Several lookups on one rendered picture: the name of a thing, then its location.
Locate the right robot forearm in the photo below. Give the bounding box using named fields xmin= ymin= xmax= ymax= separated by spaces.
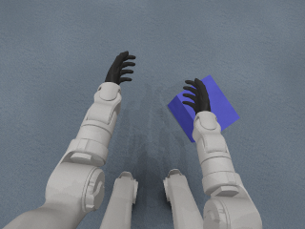
xmin=192 ymin=111 xmax=263 ymax=229

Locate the robot thigh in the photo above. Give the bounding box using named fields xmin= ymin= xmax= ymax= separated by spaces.
xmin=163 ymin=174 xmax=204 ymax=229
xmin=99 ymin=176 xmax=138 ymax=229

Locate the robot right hand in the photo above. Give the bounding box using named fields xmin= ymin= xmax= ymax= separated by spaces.
xmin=182 ymin=78 xmax=212 ymax=115

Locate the right robot thigh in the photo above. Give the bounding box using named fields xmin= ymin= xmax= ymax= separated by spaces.
xmin=163 ymin=174 xmax=204 ymax=229

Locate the right robot upper arm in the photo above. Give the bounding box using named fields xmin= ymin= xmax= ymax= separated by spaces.
xmin=203 ymin=196 xmax=262 ymax=229

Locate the left robot upper arm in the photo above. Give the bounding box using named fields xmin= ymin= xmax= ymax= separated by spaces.
xmin=3 ymin=162 xmax=105 ymax=229

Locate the carton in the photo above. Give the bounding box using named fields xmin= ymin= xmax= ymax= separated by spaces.
xmin=167 ymin=74 xmax=240 ymax=143

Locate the left robot forearm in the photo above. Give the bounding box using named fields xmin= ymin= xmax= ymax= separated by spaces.
xmin=45 ymin=82 xmax=122 ymax=199

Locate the robot left hand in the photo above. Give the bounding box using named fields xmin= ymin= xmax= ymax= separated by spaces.
xmin=105 ymin=51 xmax=136 ymax=85

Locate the left robot thigh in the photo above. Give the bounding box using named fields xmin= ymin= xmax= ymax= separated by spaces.
xmin=99 ymin=176 xmax=138 ymax=229

